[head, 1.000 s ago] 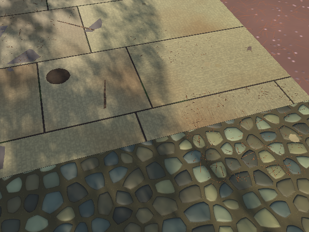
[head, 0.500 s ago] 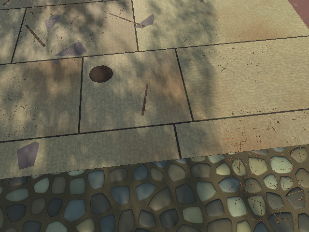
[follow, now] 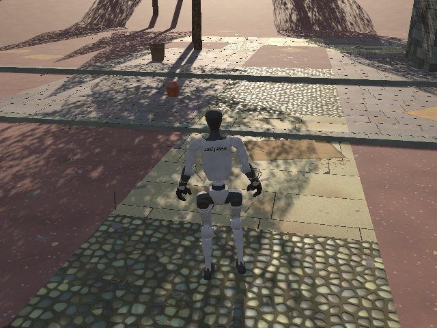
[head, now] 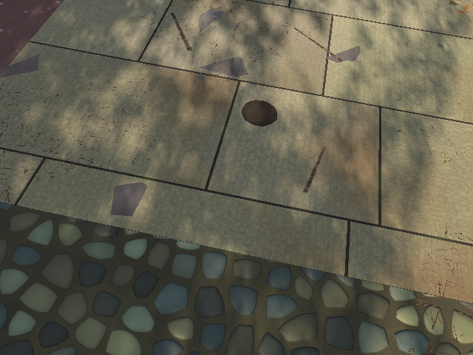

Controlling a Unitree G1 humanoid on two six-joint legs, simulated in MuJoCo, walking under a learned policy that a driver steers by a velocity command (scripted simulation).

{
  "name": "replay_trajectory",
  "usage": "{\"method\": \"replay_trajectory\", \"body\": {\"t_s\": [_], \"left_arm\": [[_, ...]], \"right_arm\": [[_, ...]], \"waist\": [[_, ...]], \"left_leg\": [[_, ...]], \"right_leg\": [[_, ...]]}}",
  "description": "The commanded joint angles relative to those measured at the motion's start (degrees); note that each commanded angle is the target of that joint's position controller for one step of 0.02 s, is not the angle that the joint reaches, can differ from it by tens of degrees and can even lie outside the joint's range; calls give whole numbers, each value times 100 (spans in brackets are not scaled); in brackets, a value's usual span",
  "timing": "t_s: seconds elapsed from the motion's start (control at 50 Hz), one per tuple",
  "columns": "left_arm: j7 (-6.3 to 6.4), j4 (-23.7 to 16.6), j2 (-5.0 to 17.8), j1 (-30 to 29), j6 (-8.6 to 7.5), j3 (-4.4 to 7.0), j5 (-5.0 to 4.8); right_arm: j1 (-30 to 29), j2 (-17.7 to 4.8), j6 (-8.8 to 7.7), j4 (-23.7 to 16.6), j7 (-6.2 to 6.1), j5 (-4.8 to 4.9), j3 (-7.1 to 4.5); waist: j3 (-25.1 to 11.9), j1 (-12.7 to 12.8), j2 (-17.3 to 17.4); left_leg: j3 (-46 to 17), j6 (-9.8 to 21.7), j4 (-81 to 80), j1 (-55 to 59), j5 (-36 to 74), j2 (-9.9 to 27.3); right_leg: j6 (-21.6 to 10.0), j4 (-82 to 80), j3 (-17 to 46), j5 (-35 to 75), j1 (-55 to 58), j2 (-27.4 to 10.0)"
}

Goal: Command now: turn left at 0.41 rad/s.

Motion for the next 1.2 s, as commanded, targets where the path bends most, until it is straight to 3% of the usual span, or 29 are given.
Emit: {"method": "replay_trajectory", "body": {"t_s": [0.02, 0.06, 0.1, 0.16, 0.18, 0.2, 0.22, 0.24, 0.3, 0.38, 0.42, 0.48, 0.5, 0.52, 0.54, 0.56, 0.58, 0.62, 0.72, 0.84, 0.94, 0.96, 0.98, 1.0, 1.02, 1.04, 1.08, 1.14, 1.2], "left_arm": [[-68, -345, 389, -114, -109, 41, -30], [-120, -322, 373, -48, -117, 11, -42], [-214, -277, 209, 71, -151, -75, -39], [-279, -203, 288, 291, -247, -95, -41], [-257, -168, 458, 603, -303, -84, -34], [-234, -43, 953, 875, -330, 34, -59], [-267, 8, 1146, 1144, -356, 115, -22], [-255, 3, 1007, 1287, -402, 77, 38], [-184, -20, 776, 1361, -469, 22, -101], [-57, -160, 772, 1160, -220, 66, -112], [-34, -246, 955, 1238, -98, 155, -141], [6, -461, 905, 941, -33, 175, -234], [10, -516, 746, 937, -53, 142, -208], [3, -614, 408, 953, -81, 45, -104], [20, -734, -122, 1512, -115, -111, -36], [19, -648, 349, 1860, -102, 11, -99], [31, -541, 746, 1697, -40, 133, -134], [56, -523, 794, 1377, 111, 197, -130], [-35, -883, 387, 862, 225, 81, -106], [-254, -1230, 435, 357, 255, 34, -88], [-362, -1345, 552, 449, 298, 142, -102], [-303, -1306, 747, 654, 274, 209, -69], [-180, -1428, 1327, 868, 230, 311, -3], [-182, -1523, 1214, 659, 118, 197, 153], [-230, -1454, 802, 698, 2, 63, 183], [-251, -1313, 544, 491, -86, -42, 170], [-248, -1194, 331, 35, -145, -135, 96], [-187, -1075, 280, -195, -177, -163, 198], [-105, -940, 564, -86, -90, -55, 152]], "right_arm": [[-91, -938, -30, -428, -14, -41, -272], [-126, -763, -30, -392, 42, -81, -188], [-72, -472, -51, -255, 100, -85, -50], [50, -629, -123, -98, 137, -120, -45], [-76, -490, -192, -157, 130, -149, 6], [-92, -327, -298, -328, 138, -141, 30], [-497, -515, -438, -441, 121, -13, -31], [-964, -778, -548, -553, 102, 140, -126], [-949, -578, -715, -487, 210, 64, -143], [-1178, -37, -770, -490, 312, -52, -18], [-1092, -159, -695, -469, 321, 37, -74], [-629, -412, -605, -370, 273, 80, -208], [-434, -562, -593, -348, 216, 29, -270], [7, -873, -578, -363, 134, -57, -350], [201, -1358, -487, -411, 82, -217, -418], [269, -1095, -431, -296, 124, -207, -373], [13, -715, -433, -362, 136, -143, -254], [-477, -462, -398, -377, 136, -101, -164], [-547, -621, -368, -157, 56, -143, -227], [-690, -931, -264, -40, 90, -31, -333], [-589, -1007, -231, 127, 139, 201, -371], [-207, -785, -232, 290, 162, 142, -298], [-144, -322, -244, 136, 213, -171, -103], [-406, -431, -215, 46, 174, -158, -119], [-590, -754, -167, 130, 153, -26, -202], [-507, -681, -129, 221, 155, 52, -193], [-238, -621, -46, 485, 112, -2, -185], [29, -545, 11, 655, 127, 85, -153], [-266, -595, 56, 504, 94, 83, -136]], "waist": [[-735, -99, 977], [-783, -147, 975], [-837, -126, 878], [-318, -24, 799], [-226, 63, 453], [-75, -82, -509], [289, 208, -1194], [633, 461, -1207], [368, 384, -752], [4, 322, -821], [-213, 305, -905], [-337, -60, -852], [-459, -154, -737], [-940, -298, -246], [-1563, -67, 1547], [-1537, 54, 1843], [-1017, 34, 1198], [-605, 127, 732], [-445, 74, 898], [-532, -7, 865], [-559, 156, 791], [-662, 156, 320], [-973, 57, -1372], [-1058, 207, -1536], [-1084, 391, -836], [-935, 196, -714], [-778, -22, -613], [-715, -126, -638], [-523, 105, -637]], "left_leg": [[-1496, 949, -585, 981, 960, 1450], [-1463, 974, -488, 810, 1267, 1463], [-1413, 873, -662, 544, -423, 1330], [-1316, 522, -602, -215, -2532, 971], [-1054, 333, 6, -525, -2508, 779], [83, -21, 920, -1143, -2126, 56], [632, -228, 1732, -1790, -1806, -110], [347, -255, 2317, -2355, -2000, 120], [198, -299, 2702, -2803, -1291, 420], [741, -571, 1296, -1192, -617, -4], [761, -621, 910, -548, -296, -149], [521, -521, -171, 442, 568, -51], [449, -390, -433, 984, 869, 173], [-179, -87, -403, 1955, 1332, 1020], [-1886, 765, -394, 2983, 2626, 2571], [-2779, 1229, -702, 2673, 2163, 2983], [-2108, 1099, -685, 2244, 1883, 2649], [-884, 806, -702, 1577, 1926, 2046], [61, 1053, -1058, 1064, 2135, 1941], [580, 1016, -1004, 960, 1873, 2135], [968, 428, -87, 983, 1301, 2048], [1237, 55, 545, 426, 811, 1744], [1729, -520, 2274, -949, -1546, 1088], [1088, -771, 3424, -1723, -2909, 594], [633, -770, 3843, -1576, -2701, 785], [484, -738, 3706, -1472, -2375, 864], [424, -834, 3307, -1054, -1668, 912], [423, -941, 2711, -398, -1159, 769], [563, -931, 2327, -505, -1344, 734]], "right_leg": [[18, -543, 0, -104, 7, -89], [-26, -817, -107, -208, 507, -174], [-149, -1521, -266, 1, 1175, -209], [-553, -2316, -452, 36, 1937, -37], [-857, -2569, 209, -276, 2081, -541], [-1412, -3069, 1254, -1156, 2198, -1093], [-1977, -3946, 2794, -1983, 2196, -1827], [-2180, -4209, 3412, -1945, 2305, -2108], [-1898, -4048, 2688, -984, 3023, -1680], [-1493, -3435, 1205, 2315, 2387, -783], [-1447, -3235, 1303, 2559, 2085, -812], [-1136, -2867, 1711, 1847, 1753, -772], [-941, -2531, 1669, 1640, 1530, -589], [-686, -1543, 1359, 887, 1054, -261], [-338, 17, 611, -1792, -145, 475], [-163, 1092, 464, -2271, -557, 193], [-80, 1637, 437, -1871, -731, -43], [53, 1744, 239, -1258, -684, -239], [174, 1057, -148, -481, -364, -373], [-72, -336, -484, -54, 388, -462], [-564, -2172, -832, 691, 1394, -133], [-775, -2727, -476, 1556, 2272, -177], [-1303, -2843, 1445, 3889, 3462, -1713], [-2402, -2934, 2195, 4239, 3051, -2584], [-2375, -2977, 1642, 4002, 2795, -2257], [-2045, -2956, 1104, 3616, 2635, -1875], [-1687, -3009, 497, 3472, 2323, -1521], [-1621, -3076, -67, 3459, 2055, -1333], [-1776, -3120, 94, 2931, 2244, -1580]]}}
Keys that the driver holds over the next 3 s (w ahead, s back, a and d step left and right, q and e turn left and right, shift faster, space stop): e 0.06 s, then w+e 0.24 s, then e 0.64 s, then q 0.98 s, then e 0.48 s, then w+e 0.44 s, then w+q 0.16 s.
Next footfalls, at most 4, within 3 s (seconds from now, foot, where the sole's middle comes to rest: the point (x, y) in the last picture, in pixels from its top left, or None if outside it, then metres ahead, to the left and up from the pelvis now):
0.18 right None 0.04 -0.15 -0.78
0.52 left None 0.23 0.08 -0.78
0.96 right None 0.16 -0.17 -0.78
1.48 left None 0.20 0.06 -0.78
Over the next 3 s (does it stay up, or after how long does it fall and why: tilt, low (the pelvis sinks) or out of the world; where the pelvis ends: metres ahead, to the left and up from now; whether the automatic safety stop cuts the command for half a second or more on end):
stays up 0.31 -0.18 0.00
